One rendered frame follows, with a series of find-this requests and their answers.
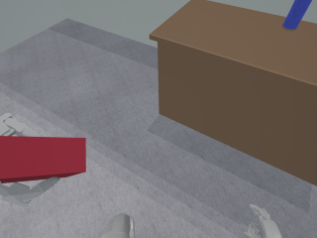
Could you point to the left robot hand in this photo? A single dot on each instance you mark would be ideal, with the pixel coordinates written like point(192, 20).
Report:
point(18, 193)

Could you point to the left robot thigh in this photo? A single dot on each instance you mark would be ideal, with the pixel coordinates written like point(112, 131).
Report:
point(119, 226)

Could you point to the right robot hand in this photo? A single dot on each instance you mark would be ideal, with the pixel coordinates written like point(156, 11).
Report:
point(267, 229)

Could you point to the sponge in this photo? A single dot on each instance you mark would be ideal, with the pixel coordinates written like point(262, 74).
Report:
point(25, 158)

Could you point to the table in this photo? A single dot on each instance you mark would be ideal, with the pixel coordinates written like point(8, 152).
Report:
point(239, 77)

